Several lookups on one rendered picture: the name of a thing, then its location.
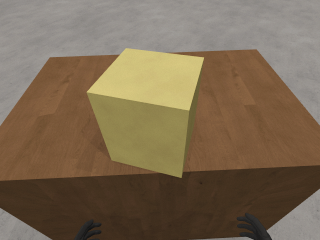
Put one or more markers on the right robot hand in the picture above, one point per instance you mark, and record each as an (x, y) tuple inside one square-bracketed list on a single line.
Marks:
[(259, 231)]

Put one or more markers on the left robot hand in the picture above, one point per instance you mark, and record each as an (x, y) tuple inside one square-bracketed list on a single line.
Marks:
[(83, 233)]

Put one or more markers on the pedestal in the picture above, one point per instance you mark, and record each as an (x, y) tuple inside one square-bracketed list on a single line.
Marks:
[(254, 149)]

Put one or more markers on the carton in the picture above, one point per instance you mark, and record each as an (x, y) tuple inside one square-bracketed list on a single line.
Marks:
[(145, 105)]

